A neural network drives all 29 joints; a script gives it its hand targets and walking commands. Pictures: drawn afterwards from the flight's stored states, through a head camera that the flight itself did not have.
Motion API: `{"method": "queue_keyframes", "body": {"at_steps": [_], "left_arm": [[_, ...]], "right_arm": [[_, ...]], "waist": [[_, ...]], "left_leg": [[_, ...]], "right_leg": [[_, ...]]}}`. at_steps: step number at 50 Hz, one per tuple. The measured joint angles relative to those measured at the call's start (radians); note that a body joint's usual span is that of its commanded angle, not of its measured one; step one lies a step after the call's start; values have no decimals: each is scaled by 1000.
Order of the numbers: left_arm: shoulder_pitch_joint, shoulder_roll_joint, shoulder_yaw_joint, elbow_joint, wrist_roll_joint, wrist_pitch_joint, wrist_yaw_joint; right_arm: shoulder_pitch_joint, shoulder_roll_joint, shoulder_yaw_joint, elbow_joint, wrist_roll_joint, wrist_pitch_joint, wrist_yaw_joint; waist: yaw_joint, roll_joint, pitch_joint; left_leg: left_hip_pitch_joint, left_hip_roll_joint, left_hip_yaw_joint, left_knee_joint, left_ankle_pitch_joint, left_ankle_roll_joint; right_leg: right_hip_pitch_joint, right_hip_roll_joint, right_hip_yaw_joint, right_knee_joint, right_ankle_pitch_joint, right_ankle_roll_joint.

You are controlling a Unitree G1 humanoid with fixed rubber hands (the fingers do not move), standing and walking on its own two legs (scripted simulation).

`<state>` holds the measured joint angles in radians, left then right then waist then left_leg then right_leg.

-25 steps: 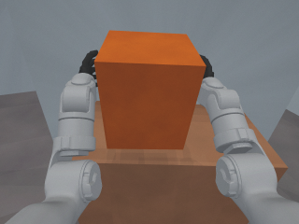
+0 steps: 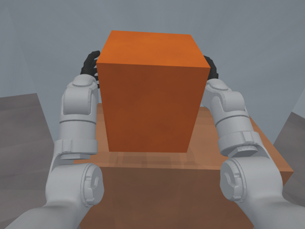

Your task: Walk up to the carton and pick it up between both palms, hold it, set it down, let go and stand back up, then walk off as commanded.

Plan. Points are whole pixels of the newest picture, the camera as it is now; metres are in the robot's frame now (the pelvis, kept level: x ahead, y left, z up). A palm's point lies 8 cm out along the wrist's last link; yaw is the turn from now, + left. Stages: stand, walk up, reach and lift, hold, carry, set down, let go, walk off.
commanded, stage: hold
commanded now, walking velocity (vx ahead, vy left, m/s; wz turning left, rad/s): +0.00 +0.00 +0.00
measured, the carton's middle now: (150, 92) +0.39 +0.02 +0.25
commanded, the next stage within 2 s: none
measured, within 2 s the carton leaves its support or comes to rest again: neither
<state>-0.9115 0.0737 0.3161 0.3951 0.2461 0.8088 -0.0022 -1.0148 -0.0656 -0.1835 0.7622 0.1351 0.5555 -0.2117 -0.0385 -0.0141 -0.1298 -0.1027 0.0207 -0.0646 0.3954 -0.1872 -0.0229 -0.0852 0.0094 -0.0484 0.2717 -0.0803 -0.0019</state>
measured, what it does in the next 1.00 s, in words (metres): stands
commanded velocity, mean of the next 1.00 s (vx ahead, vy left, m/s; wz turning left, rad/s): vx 0.00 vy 0.00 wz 0.00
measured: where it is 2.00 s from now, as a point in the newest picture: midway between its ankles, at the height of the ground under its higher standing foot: outside the picture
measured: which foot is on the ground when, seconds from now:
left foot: down 0.00-1.00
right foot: down 0.00-1.00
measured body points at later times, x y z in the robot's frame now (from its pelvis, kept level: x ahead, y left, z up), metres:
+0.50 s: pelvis +0.00 +0.00 +0.00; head -0.10 +0.02 +0.44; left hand +0.37 +0.17 +0.29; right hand +0.39 -0.13 +0.29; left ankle +0.03 +0.13 -0.75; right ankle +0.05 -0.12 -0.75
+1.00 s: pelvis +0.00 +0.00 +0.00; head -0.10 +0.02 +0.44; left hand +0.37 +0.17 +0.29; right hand +0.39 -0.13 +0.29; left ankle +0.03 +0.13 -0.75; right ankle +0.05 -0.12 -0.75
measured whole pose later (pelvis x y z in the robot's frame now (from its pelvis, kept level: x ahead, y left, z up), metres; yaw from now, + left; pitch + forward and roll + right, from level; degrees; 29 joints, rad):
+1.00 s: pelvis +0.00 +0.00 +0.00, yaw +0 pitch -6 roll -1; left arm -0.91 0.07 0.32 0.40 0.25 0.81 0.00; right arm -1.01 -0.07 -0.18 0.76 0.14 0.56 -0.21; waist -0.04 -0.01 -0.13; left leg -0.10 0.02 -0.06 0.40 -0.19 -0.02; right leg -0.08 0.01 -0.05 0.27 -0.08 0.00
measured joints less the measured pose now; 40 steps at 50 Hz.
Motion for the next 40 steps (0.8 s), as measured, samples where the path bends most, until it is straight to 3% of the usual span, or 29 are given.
{"method": "queue_keyframes", "body": {"at_steps": [40], "left_arm": [[0, 0, 0, 0, 0, 3, -1]], "right_arm": [[0, -1, 2, 0, 0, 5, -1]], "waist": [[-1, 0, 0]], "left_leg": [[1, 0, 0, 0, 0, 0]], "right_leg": [[2, 0, 0, 0, 0, 0]]}}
